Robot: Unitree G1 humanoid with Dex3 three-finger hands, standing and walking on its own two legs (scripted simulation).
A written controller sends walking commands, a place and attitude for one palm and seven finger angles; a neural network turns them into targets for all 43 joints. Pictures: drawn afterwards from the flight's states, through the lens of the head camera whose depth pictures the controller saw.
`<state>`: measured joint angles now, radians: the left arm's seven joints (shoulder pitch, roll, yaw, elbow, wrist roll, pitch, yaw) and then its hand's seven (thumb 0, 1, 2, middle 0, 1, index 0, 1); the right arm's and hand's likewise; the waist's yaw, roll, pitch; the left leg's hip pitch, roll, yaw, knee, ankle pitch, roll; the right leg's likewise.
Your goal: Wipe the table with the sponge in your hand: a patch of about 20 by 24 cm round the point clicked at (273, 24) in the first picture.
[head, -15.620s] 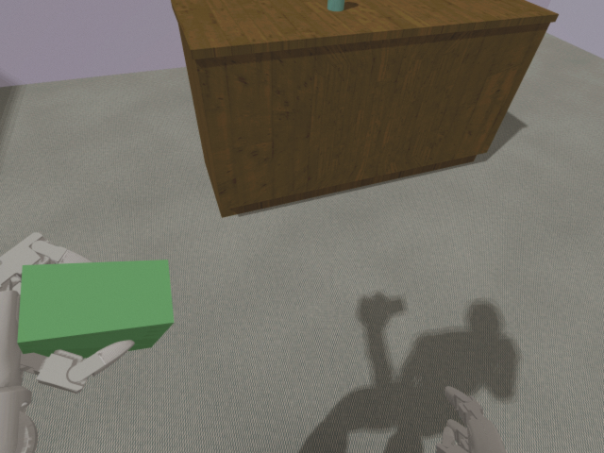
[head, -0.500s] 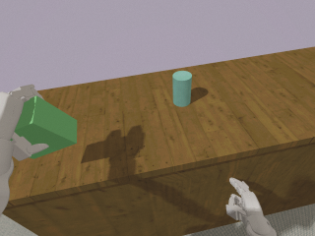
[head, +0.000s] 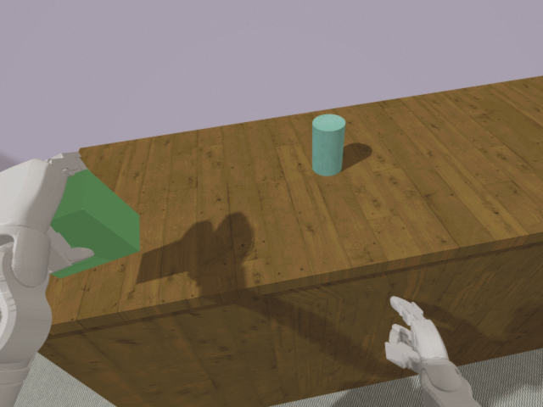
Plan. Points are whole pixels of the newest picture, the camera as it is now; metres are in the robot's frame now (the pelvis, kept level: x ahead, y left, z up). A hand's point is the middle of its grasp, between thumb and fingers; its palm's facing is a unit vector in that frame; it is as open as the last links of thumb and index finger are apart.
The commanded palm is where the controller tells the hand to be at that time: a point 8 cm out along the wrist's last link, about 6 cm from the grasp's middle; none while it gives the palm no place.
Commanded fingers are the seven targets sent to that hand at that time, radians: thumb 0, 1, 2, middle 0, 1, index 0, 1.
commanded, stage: turn the palm down, sponge in hand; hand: left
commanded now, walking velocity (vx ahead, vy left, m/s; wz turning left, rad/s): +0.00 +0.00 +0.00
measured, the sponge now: (82, 233) +0.25 +0.31 +0.16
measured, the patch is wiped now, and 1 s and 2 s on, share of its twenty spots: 0.00 0.00 0.00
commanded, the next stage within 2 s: move the sponge above the wiping area in 0.38 s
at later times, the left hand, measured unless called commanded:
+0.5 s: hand (127, 252) +0.24 +0.23 +0.16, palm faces +0.07 -0.14 -0.99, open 9.9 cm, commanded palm +0.20 +0.26 +0.27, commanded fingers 0.00 0.10 1.30 -1.20 -1.60 -1.20 -1.60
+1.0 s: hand (123, 240) +0.25 +0.25 +0.16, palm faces +0.05 +0.00 -1.00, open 9.9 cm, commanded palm +0.22 +0.27 +0.25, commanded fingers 0.00 0.10 1.30 -1.20 -1.60 -1.20 -1.60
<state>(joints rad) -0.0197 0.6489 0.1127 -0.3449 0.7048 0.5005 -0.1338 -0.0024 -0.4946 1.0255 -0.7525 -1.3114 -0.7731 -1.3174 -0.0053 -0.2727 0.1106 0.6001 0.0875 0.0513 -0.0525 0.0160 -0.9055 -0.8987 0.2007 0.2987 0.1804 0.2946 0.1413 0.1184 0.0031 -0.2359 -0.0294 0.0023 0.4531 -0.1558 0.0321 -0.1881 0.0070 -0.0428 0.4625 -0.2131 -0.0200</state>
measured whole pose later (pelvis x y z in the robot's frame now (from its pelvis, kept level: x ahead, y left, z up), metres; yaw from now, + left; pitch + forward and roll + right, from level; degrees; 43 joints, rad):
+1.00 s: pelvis +0.02 -0.02 +0.00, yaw -1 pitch -4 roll +0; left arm 0.11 0.70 -0.02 -0.37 0.80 0.27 -0.16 0.00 -0.49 1.03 -0.76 -1.30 -0.78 -1.31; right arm 0.04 -0.28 0.08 0.63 0.03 -0.01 -0.07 0.02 -0.91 -0.90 0.20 0.30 0.19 0.30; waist 0.16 0.10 0.01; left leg -0.21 0.00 0.00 0.48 -0.21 0.01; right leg -0.16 0.04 -0.04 0.48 -0.26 -0.05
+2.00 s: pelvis +0.03 -0.01 +0.00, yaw +0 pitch -3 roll +0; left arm -0.14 0.67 0.07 -0.01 0.83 0.37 -0.10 0.00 -0.49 1.03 -0.75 -1.29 -0.78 -1.30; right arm 0.02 -0.26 0.10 0.67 0.06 0.03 -0.06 0.02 -0.91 -0.90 0.20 0.30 0.20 0.30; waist 0.13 0.11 -0.01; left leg -0.21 -0.01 -0.01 0.44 -0.19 0.01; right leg -0.14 0.03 -0.05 0.41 -0.23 -0.04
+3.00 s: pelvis +0.03 +0.00 +0.00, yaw +1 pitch -1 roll -1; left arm 0.04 0.60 -0.02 -0.14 0.84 0.38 -0.21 0.00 -0.49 1.03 -0.75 -1.30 -0.77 -1.31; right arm 0.05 -0.30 0.08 0.61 0.07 0.04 -0.05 0.02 -0.91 -0.90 0.20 0.30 0.19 0.30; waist 0.12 0.12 0.00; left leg -0.24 -0.04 -0.02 0.46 -0.20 0.04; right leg -0.17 0.01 -0.06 0.43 -0.25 -0.02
